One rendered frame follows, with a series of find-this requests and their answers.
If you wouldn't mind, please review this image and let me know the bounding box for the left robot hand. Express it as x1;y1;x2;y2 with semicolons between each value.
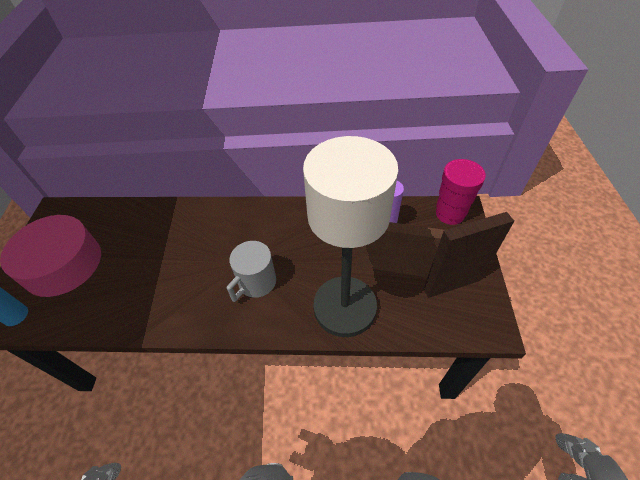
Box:
81;463;121;480

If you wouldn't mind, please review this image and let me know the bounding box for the desk lamp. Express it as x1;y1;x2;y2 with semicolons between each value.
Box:
303;136;398;337

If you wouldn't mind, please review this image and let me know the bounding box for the coffee table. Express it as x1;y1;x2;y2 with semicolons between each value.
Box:
0;196;526;399

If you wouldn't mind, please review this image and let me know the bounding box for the right robot hand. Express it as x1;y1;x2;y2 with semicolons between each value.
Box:
555;433;628;480

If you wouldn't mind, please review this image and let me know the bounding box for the sofa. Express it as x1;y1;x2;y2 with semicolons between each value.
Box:
0;0;589;218

